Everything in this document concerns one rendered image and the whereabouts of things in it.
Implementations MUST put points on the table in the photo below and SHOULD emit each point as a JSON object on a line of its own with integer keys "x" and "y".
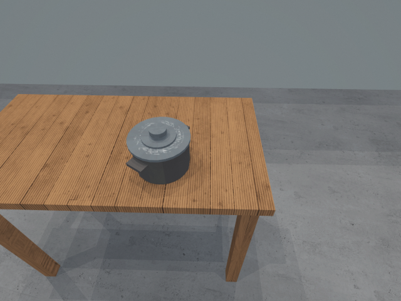
{"x": 69, "y": 153}

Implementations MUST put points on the pot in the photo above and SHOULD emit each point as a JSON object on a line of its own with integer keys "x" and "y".
{"x": 162, "y": 172}

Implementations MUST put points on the knob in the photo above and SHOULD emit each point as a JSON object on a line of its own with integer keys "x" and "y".
{"x": 157, "y": 130}

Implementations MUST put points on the lid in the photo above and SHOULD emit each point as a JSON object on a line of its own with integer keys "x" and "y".
{"x": 144, "y": 147}

